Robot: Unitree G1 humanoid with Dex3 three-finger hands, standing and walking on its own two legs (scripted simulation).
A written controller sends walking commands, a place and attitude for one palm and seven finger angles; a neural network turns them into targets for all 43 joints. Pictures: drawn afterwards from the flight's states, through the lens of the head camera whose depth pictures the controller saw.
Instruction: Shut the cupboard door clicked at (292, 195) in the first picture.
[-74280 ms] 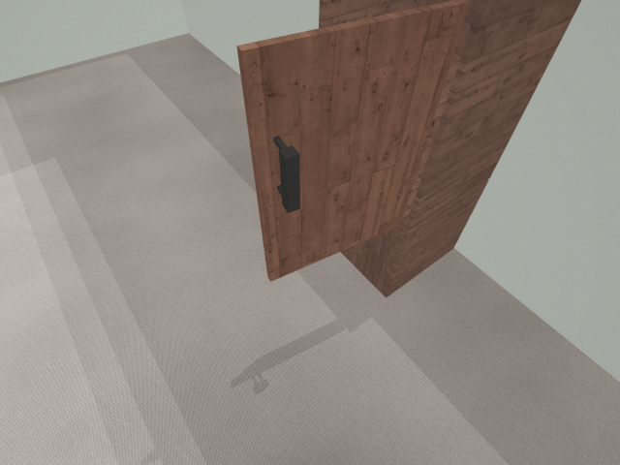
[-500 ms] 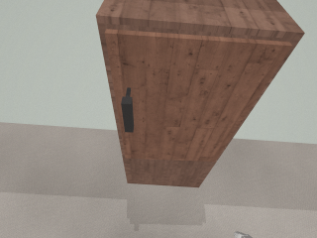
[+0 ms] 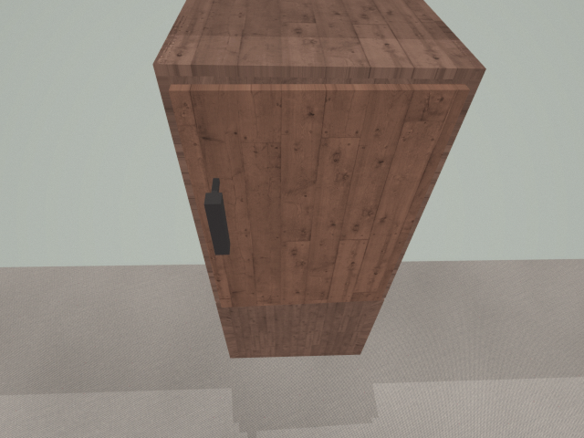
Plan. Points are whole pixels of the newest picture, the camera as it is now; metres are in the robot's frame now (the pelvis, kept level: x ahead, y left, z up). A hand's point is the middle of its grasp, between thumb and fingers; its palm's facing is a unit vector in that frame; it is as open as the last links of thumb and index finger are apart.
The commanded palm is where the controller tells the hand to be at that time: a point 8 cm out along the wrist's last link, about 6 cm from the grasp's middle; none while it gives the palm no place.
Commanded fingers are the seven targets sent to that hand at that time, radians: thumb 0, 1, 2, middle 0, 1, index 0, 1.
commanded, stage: look again from close up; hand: left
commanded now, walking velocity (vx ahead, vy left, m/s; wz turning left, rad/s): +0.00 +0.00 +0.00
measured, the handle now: (219, 216) +0.46 +0.15 +0.02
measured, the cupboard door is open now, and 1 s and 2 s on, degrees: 2 2 2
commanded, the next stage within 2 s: raise the hand and make a fist in 0.46 s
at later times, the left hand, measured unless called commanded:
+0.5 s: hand out of the picture +0.02 +0.20 -0.18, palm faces -0.01 -0.97 -0.24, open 7.4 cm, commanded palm none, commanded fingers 0.00 0.90 0.90 -0.20 -0.30 -0.20 -0.30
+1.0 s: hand out of the picture +0.13 +0.20 -0.08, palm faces +0.20 -0.98 -0.01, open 6.1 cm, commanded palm +0.12 +0.24 -0.05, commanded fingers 0.00 0.90 0.90 -0.60 -0.74 -0.60 -0.74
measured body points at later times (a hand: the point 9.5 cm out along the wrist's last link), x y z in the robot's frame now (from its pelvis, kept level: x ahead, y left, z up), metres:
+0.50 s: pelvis +0.00 +0.01 -0.01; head +0.01 +0.00 +0.44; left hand +0.02 +0.25 -0.16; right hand +0.03 -0.23 -0.16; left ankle +0.01 +0.12 -0.74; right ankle -0.01 -0.12 -0.74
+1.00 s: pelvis -0.04 -0.02 -0.11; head +0.01 -0.01 +0.34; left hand +0.11 +0.25 -0.07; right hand +0.22 -0.24 -0.14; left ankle +0.01 +0.12 -0.74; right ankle -0.01 -0.12 -0.74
